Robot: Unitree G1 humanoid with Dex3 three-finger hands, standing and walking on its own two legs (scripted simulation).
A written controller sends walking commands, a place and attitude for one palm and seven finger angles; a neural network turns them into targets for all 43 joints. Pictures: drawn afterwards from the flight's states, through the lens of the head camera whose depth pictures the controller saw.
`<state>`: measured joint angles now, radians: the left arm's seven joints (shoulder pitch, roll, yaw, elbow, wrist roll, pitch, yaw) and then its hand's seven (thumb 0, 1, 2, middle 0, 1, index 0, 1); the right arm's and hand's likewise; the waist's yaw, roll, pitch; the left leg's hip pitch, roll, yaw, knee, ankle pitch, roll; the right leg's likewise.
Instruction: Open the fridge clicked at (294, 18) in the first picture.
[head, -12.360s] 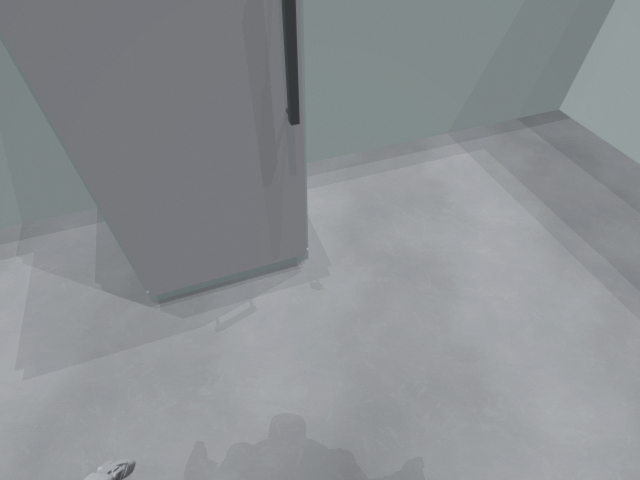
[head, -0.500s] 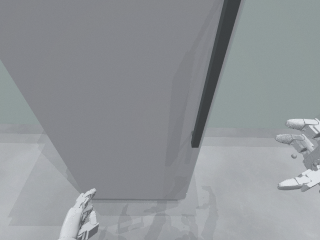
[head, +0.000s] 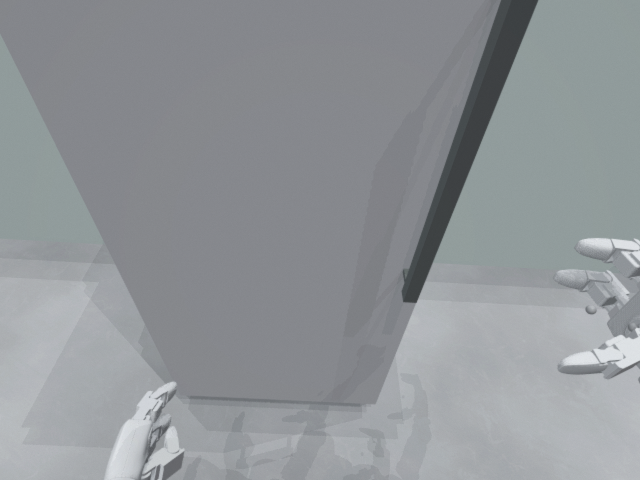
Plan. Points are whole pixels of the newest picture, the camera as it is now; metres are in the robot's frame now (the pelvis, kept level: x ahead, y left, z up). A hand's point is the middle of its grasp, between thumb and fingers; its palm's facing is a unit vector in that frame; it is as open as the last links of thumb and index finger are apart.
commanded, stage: raise the hand to about handle height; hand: right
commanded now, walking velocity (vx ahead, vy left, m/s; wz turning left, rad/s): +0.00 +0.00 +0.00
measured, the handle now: (444, 182) +0.46 -0.15 +0.17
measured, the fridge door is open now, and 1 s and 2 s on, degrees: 0 0 0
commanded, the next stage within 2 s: move the hooked fingers beside the handle in 0.08 s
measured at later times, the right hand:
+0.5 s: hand (565, 292) +0.30 -0.26 +0.14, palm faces +0.07 +1.00 -0.03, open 14.0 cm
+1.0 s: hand (537, 271) +0.33 -0.24 +0.14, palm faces +0.06 +1.00 -0.02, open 14.0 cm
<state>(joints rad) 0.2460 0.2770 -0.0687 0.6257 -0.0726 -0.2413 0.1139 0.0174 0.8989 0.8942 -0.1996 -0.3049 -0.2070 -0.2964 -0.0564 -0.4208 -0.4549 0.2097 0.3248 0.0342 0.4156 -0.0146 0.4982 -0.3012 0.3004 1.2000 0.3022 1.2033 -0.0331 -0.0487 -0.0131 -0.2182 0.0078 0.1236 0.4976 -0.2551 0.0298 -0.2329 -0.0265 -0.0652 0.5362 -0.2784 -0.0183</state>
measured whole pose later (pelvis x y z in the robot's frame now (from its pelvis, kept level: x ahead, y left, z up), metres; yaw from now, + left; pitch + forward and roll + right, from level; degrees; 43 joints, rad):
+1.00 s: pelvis +0.00 -0.01 +0.00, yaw +1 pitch +0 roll +0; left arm 0.25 0.26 -0.07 0.63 -0.07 -0.20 0.11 0.02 0.90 0.89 -0.20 -0.30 -0.21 -0.30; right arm -0.21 -0.36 -0.36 0.32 0.28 0.02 0.31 -0.01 0.50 -0.30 0.30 1.20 0.30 1.20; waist -0.01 -0.04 -0.03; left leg -0.25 0.01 0.10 0.51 -0.26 0.02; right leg -0.25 -0.02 -0.09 0.53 -0.28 -0.03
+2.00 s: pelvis +0.00 +0.00 +0.00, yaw +2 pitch +3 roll +0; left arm 0.31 0.28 -0.04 0.64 -0.07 -0.09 0.08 0.02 0.90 0.89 -0.20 -0.30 -0.21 -0.30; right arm -0.44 -0.36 -0.34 0.61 0.23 -0.07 0.25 -0.01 0.50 -0.30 0.30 1.20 0.30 1.20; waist 0.03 -0.03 -0.05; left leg -0.33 0.00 0.08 0.54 -0.26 0.03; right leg -0.32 -0.03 -0.10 0.55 -0.29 -0.02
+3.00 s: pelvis +0.01 -0.02 +0.00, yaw +2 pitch +4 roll +1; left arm 0.28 0.25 -0.05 0.62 -0.06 -0.07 0.06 0.01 0.90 0.89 -0.20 -0.30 -0.21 -0.30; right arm -0.45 -0.28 -0.25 0.54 0.20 -0.04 0.17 -0.01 0.50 -0.30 0.30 1.20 0.30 1.20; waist 0.02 -0.02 -0.05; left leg -0.34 0.01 0.08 0.55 -0.27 0.01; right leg -0.34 -0.02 -0.10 0.58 -0.31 -0.04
